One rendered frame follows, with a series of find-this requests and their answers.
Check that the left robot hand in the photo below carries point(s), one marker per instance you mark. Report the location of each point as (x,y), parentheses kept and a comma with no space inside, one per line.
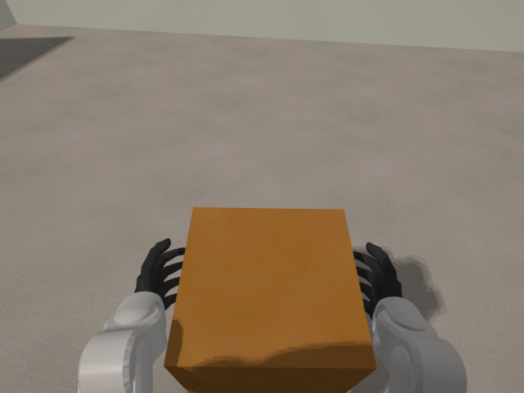
(153,274)

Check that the carton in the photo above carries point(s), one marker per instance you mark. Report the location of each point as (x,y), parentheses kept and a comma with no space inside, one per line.
(269,301)

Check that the robot right forearm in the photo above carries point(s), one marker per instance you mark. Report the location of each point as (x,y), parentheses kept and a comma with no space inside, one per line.
(418,361)

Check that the right robot hand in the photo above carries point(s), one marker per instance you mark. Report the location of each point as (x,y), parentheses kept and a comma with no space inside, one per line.
(383,278)

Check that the robot left forearm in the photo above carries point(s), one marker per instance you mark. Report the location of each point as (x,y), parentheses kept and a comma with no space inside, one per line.
(119,359)

